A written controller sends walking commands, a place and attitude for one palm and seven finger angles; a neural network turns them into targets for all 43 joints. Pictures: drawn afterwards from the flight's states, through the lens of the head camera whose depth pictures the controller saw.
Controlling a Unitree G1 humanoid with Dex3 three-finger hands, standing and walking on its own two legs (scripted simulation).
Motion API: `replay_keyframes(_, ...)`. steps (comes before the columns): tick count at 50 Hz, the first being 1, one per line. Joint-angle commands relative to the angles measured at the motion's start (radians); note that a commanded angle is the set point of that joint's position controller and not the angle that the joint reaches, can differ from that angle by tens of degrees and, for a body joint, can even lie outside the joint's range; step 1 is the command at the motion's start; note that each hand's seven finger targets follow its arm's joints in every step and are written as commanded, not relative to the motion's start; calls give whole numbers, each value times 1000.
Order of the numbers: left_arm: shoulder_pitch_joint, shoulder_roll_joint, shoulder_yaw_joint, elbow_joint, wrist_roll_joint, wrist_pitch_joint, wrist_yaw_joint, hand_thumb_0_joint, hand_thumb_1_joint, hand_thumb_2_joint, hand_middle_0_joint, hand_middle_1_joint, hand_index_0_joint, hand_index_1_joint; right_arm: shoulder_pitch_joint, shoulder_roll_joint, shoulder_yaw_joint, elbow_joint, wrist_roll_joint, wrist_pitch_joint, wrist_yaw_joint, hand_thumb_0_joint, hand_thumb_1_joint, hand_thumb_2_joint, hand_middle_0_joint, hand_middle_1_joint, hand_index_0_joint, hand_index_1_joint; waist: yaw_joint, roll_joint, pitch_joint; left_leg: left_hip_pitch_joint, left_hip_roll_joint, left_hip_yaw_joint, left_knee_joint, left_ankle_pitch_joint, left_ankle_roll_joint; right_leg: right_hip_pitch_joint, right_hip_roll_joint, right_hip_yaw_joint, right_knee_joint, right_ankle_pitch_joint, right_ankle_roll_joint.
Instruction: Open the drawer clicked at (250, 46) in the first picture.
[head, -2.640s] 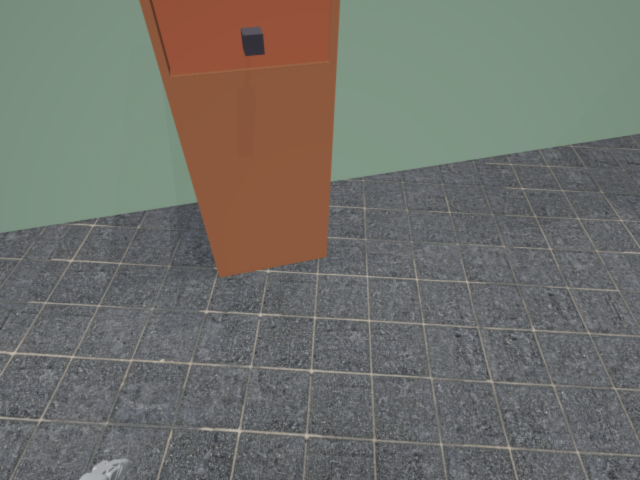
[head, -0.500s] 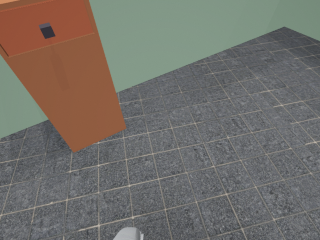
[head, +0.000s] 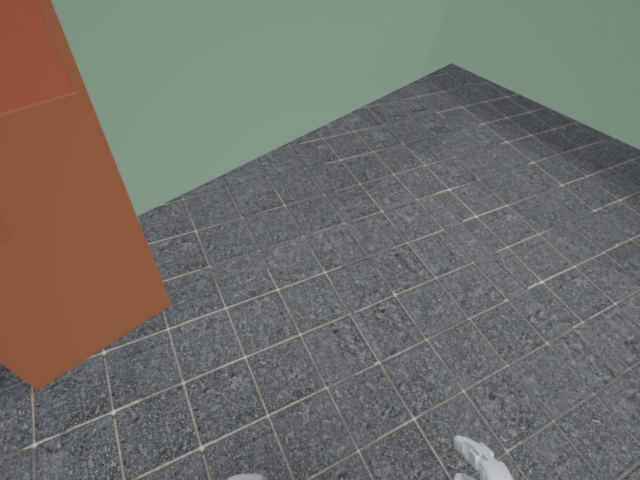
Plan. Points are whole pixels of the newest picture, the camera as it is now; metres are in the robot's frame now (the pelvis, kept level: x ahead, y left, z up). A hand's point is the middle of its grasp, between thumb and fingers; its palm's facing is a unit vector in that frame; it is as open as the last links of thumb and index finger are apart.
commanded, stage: walk to a spot facing it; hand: left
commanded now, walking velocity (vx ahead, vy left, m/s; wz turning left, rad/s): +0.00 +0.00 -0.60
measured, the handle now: out of the picture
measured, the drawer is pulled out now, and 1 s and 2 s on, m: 0.00 0.00 0.00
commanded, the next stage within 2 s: none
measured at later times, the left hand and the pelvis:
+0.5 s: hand (229, 378) +0.28 +0.17 -0.16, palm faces -0.31 -0.94 -0.14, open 7.4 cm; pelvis +0.12 +0.04 +0.01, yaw -18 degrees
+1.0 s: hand (236, 332) +0.36 +0.18 -0.16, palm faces -0.47 -0.85 -0.23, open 7.4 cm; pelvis +0.20 +0.04 +0.00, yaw -35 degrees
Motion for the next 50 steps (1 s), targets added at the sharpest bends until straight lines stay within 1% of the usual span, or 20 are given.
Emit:
replay_keyframes(1, -77, 83, 34, -116, 20, -8, -15, 0, 900, 900, -200, -300, -200, -300, 180, -174, -41, -4, -3, 0, -37, 0, -900, -900, 200, 300, 200, 300, -72, 189, 74, 163, 361, -416, -466, -30, 55, -414, -129, -118, 448, 108, 22)
replay_keyframes(3, -40, 58, 30, -106, 22, 22, -31, 0, 900, 900, -200, -300, -200, -300, 139, -120, -23, 4, -1, -11, -42, 0, -900, -900, 200, 300, 200, 300, -19, 186, 84, 104, 283, -194, -432, 212, 5, -357, -154, -154, 410, 189, 38)
replay_keyframes(4, -29, 44, 29, -102, 22, 35, -31, 0, 900, 900, -200, -300, -200, -300, 160, -116, -22, 16, -2, -15, -45, 0, -900, -900, 200, 300, 200, 300, -16, 194, 62, 113, 260, -124, -411, 361, -7, -348, -143, -163, 416, 211, 46)
replay_keyframes(7, -46, 42, 31, -112, 20, 59, -28, 0, 900, 900, -200, -300, -200, -300, 196, -121, -25, 37, 2, -13, -52, 0, -900, -900, 200, 300, 200, 300, -16, 175, 8, 187, 248, -17, -375, 533, -4, -392, -147, -174, 423, 263, 61)
replay_keyframes(13, -183, 39, 30, -161, 20, 82, -25, 0, 900, 900, -200, -300, -200, -300, 267, -130, -30, 69, 0, 2, -58, 0, -900, -900, 200, 300, 200, 300, -45, 151, 21, 306, 267, 35, -342, 656, -11, -498, -154, -193, 341, 319, 80)
replay_keyframes(18, -319, 42, 17, -196, 19, 85, -27, 0, 900, 900, -200, -300, -200, -300, 338, -140, -36, 102, -8, 16, -61, 0, -900, -900, 200, 300, 200, 300, -96, 147, 47, 406, 294, 63, -311, 709, 36, -511, -161, -242, 183, 269, 77)
replay_keyframes(23, -398, 38, 8, -225, 17, 74, -23, 0, 900, 900, -200, -300, -200, -300, 371, -157, -49, 124, -15, 34, -56, 0, -900, -900, 200, 300, 200, 300, -122, 177, 39, 473, 318, 124, -252, 818, 73, -438, -139, -311, -14, 152, 46)
replay_keyframes(27, -296, 63, 18, -215, 21, 45, -13, 0, 900, 900, -200, -300, -200, -300, 351, -198, -65, 105, -6, 43, -44, 0, -900, -900, 200, 300, 200, 300, -66, 220, -55, 474, 324, 189, -45, 1050, 45, -229, -69, -361, -201, 137, 5)
replay_keyframes(28, -209, 94, 26, -194, 23, 32, -9, 0, 900, 900, -200, -300, -200, -300, 328, -203, -68, 90, 1, 45, -37, 0, -900, -900, 200, 300, 200, 300, -17, 185, -91, 382, 327, 195, 94, 989, 14, -81, -76, -337, -298, 235, -12)
replay_keyframes(29, -81, 154, 40, -160, 27, 16, -2, 0, 900, 900, -200, -300, -200, -300, 297, -195, -66, 58, 14, 48, -27, 0, -900, -900, 200, 300, 200, 300, 48, 70, -184, 176, 278, 224, 366, 732, -37, 188, -186, -188, -392, 552, -73)
replay_keyframes(30, 5, 264, 63, -139, 16, 8, 15, 0, 900, 900, -200, -300, -200, -300, 246, -121, -52, -6, 20, 48, -24, 0, -900, -900, 200, 300, 200, 300, 61, -180, -250, -184, 53, 189, 663, -300, -121, 414, -485, 289, -389, 1218, -244)
replay_keyframes(31, -3, 287, 64, -129, -6, 17, 28, 0, 900, 900, -200, -300, -200, -300, 169, -128, -52, -32, 15, 54, -41, 0, -900, -900, 200, 300, 200, 300, 64, -105, -256, -217, 48, -15, 735, -407, -105, 391, -514, 249, -393, 1317, -311)
replay_keyframes(32, -75, 242, 57, -143, -6, 23, 34, 0, 900, 900, -200, -300, -200, -300, 133, -104, -53, -37, 14, 61, -41, 0, -900, -900, 200, 300, 200, 300, 30, -29, -150, -251, 88, -67, 721, -319, -98, 315, -463, 139, -409, 1185, -282)
replay_keyframes(34, -197, 188, 40, -186, -5, 23, 36, 0, 900, 900, -200, -300, -200, -300, 125, -107, -52, -25, 1, 77, -35, 0, -900, -900, 200, 300, 200, 300, -34, -6, -70, -205, 110, -92, 621, -209, -108, 111, -376, 79, -475, 917, -197)
replay_keyframes(37, -270, 167, 30, -207, 7, 16, 30, 0, 900, 900, -200, -300, -200, -300, 177, -94, -54, 0, -4, 101, -38, 0, -900, -900, 200, 300, 200, 300, -97, -36, -20, -105, 82, -84, 492, -156, -125, -81, -306, -1, -511, 832, -156)
replay_keyframes(40, -262, 180, 36, -210, 14, 19, 21, 0, 900, 900, -200, -300, -200, -300, 150, -95, -54, -15, -1, 99, -36, 0, -900, -900, 200, 300, 200, 300, -94, -73, -28, -68, 54, -66, 364, -116, -130, -119, -261, 15, -506, 736, -152)
replay_keyframes(45, -230, 208, 52, -219, 17, 35, 10, 0, 900, 900, -200, -300, -200, -300, 51, -110, -49, -65, 7, 78, -38, 0, -900, -900, 200, 300, 200, 300, -50, -129, -72, 1, -4, -42, 126, -129, -122, -65, -243, 103, -439, 745, -144)
replay_keyframes(48, -263, 208, 55, -231, 13, 45, 11, 0, 900, 900, -200, -300, -200, -300, 102, -133, -53, -66, 12, 67, -45, 0, -900, -900, 200, 300, 200, 300, -86, -136, -113, 127, -15, -45, -90, -37, -110, -72, -230, 132, -359, 725, -99)
replay_keyframes(49, -272, 183, 50, -244, 6, 50, 11, 0, 900, 900, -200, -300, -200, -300, 145, -163, -58, -53, 9, 58, -49, 0, -900, -900, 200, 300, 200, 300, -105, -71, -138, 269, 23, -70, -242, 66, -95, -146, -184, 104, -283, 650, -56)
replay_keyframes(50, -241, 119, 40, -265, -6, 55, 6, 0, 900, 900, -200, -300, -200, -300, 168, -256, -73, -56, -2, 48, -52, 0, -900, -900, 200, 300, 200, 300, -108, 191, -171, 417, 258, -301, -342, 204, -26, -325, -55, -4, -118, 287, 12)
